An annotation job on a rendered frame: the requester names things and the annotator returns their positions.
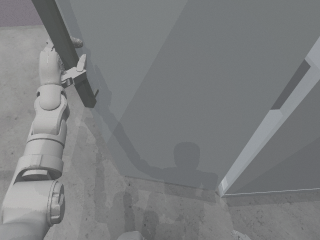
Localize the robot left hand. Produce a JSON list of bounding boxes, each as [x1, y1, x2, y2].
[[38, 36, 87, 89]]

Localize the robot right hand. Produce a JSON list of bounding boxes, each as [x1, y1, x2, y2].
[[231, 230, 251, 240]]

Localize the robot left upper arm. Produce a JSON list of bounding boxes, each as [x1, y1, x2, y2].
[[0, 180, 66, 240]]

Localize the left robot forearm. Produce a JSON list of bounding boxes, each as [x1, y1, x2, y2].
[[0, 84, 70, 224]]

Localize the handle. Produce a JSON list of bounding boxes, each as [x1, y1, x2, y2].
[[31, 0, 99, 108]]

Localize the fridge door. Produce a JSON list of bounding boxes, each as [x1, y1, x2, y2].
[[55, 0, 320, 191]]

